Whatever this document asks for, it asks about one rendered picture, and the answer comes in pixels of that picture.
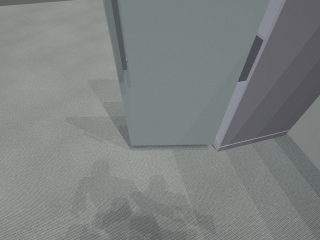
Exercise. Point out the handle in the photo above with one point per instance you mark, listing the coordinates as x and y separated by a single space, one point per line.
117 19

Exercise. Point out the fridge door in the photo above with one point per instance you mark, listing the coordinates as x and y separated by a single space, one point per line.
184 60

